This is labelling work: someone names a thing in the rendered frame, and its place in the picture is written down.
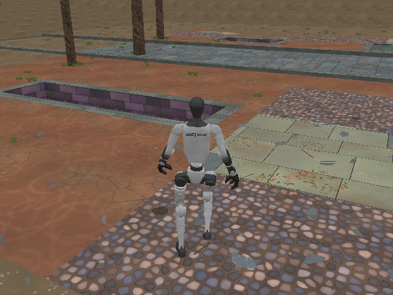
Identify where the robot left upper arm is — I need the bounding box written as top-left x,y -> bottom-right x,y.
164,124 -> 184,156

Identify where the robot right hand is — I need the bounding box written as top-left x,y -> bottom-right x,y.
225,174 -> 239,190

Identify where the robot torso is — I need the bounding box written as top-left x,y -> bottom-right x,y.
182,121 -> 211,184

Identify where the right robot forearm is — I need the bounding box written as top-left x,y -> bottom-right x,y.
222,149 -> 237,176

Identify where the robot left hand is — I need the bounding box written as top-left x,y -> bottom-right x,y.
157,163 -> 172,175

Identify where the left robot foot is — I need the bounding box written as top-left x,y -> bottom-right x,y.
176,241 -> 185,258

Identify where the robot right upper arm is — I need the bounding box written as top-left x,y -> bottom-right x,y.
209,124 -> 228,159

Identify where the left robot forearm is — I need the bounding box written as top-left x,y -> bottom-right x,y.
159,146 -> 170,165

